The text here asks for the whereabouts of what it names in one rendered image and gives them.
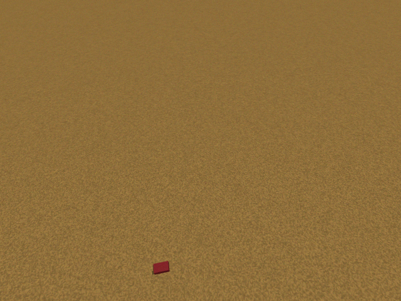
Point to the small box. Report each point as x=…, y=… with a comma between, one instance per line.
x=161, y=267

